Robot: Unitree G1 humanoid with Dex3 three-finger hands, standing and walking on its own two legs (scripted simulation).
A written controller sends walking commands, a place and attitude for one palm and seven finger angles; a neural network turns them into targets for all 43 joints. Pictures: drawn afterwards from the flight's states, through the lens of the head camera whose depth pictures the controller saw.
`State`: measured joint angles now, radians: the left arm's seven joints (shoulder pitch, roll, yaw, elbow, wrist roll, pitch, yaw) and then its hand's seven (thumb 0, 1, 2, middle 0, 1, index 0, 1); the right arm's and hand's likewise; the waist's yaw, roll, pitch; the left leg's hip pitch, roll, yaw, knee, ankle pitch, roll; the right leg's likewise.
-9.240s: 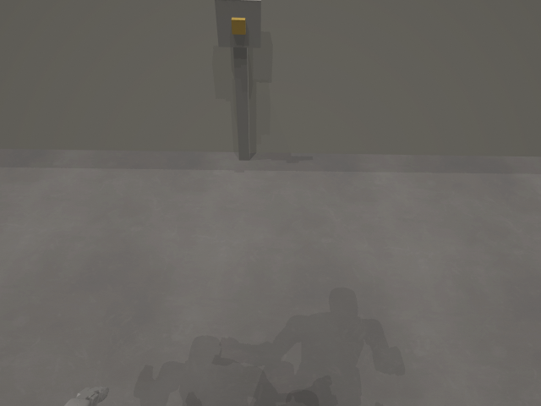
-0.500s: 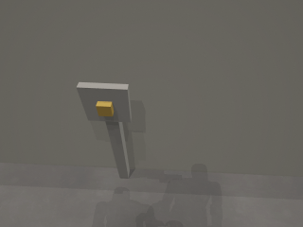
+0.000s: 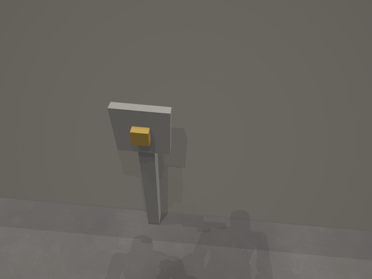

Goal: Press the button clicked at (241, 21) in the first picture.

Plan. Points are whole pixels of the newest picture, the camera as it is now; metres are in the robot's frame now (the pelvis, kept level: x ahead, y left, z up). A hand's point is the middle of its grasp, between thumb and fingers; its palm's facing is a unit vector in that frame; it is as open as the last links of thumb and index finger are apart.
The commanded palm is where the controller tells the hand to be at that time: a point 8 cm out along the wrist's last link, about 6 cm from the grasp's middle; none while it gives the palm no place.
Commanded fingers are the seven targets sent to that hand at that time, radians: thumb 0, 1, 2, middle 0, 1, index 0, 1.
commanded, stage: look again from close up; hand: left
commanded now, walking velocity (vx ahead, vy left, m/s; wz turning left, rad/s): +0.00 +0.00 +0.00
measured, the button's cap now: (140, 135) +0.52 +0.17 -0.02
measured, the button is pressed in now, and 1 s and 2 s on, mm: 0 0 0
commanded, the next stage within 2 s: raise the hand and make a fist in 0.20 s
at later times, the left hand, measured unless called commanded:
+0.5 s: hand (76, 249) +0.18 +0.24 -0.02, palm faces +0.26 -0.96 -0.14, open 6.9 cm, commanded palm +0.11 +0.28 -0.06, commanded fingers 0.00 0.90 0.90 -0.50 -0.63 -0.50 -0.63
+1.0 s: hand (100, 254) +0.19 +0.20 -0.05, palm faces -0.02 -1.00 -0.04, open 3.6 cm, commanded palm +0.15 +0.25 -0.05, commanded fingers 0.00 0.90 0.90 -1.19 -1.38 -1.19 -1.38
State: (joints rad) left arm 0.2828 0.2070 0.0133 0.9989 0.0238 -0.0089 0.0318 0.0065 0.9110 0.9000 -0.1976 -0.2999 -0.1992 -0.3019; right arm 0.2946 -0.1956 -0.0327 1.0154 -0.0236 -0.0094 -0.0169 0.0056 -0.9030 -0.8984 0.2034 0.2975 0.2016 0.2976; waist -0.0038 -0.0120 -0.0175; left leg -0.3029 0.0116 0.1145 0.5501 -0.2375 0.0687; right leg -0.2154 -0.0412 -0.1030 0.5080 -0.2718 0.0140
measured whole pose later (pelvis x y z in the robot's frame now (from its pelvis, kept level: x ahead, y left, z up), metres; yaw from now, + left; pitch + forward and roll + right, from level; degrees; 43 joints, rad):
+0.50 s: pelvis -0.01 -0.01 -0.01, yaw +2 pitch +3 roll -1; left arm 0.33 0.28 0.23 0.30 -0.19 -0.29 -0.10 0.01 0.91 0.90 -0.28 -0.39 -0.28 -0.39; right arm 0.24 -0.26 -0.02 0.71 0.02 -0.21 -0.04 0.01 -0.90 -0.90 0.20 0.30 0.20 0.30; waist -0.01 -0.01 -0.03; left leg -0.45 -0.01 0.08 0.65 -0.25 0.05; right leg -0.37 -0.05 -0.11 0.66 -0.34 0.00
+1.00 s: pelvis +0.00 -0.04 -0.09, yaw +1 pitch +16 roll -3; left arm 0.42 0.30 0.33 0.08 -0.38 -0.36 -0.50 0.02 0.90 0.90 -0.92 -1.09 -0.93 -1.10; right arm 0.18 -0.19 -0.02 0.60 0.03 -0.25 -0.05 0.01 -0.90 -0.90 0.21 0.30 0.21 0.30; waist 0.02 0.04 -0.16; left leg -1.00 0.07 0.00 1.21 -0.50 0.01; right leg -0.88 0.01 -0.14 1.17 -0.57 -0.05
